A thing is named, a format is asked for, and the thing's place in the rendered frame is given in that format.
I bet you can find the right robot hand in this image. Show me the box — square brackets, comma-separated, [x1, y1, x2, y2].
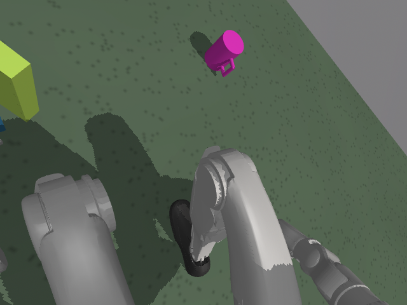
[278, 219, 308, 258]

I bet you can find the right robot foot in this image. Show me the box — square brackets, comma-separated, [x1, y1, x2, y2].
[169, 200, 210, 277]

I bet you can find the right robot arm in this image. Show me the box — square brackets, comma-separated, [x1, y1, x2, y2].
[293, 238, 389, 305]

